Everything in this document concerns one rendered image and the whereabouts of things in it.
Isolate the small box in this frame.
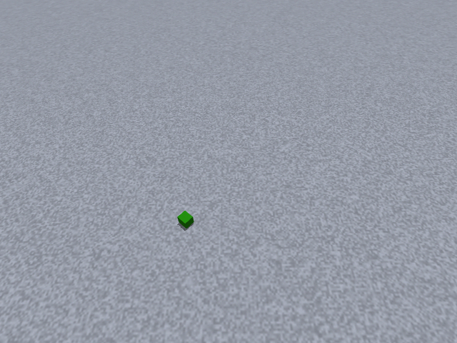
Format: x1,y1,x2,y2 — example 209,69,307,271
178,211,194,229

